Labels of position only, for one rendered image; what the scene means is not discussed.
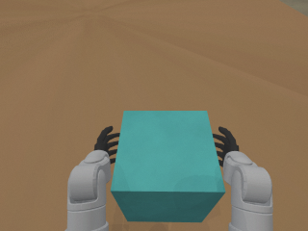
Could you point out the carton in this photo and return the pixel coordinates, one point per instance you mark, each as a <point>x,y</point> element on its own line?
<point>166,167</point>

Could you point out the left robot forearm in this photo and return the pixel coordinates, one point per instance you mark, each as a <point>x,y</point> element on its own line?
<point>87,195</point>

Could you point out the right robot forearm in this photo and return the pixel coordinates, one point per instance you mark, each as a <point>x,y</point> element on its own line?
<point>251,193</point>

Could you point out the robot right hand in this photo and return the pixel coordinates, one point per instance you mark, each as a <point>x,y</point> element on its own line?
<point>228,146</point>

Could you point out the robot left hand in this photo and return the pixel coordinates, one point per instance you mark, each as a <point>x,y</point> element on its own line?
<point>103,144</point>

